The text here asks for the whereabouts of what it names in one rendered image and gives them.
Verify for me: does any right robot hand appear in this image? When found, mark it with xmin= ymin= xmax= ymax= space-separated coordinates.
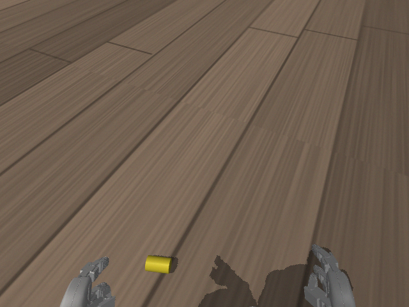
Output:
xmin=304 ymin=244 xmax=356 ymax=307

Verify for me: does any left robot hand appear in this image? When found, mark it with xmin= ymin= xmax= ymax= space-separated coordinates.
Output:
xmin=60 ymin=256 xmax=116 ymax=307

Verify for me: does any can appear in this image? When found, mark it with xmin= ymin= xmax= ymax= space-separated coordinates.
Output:
xmin=145 ymin=255 xmax=172 ymax=274

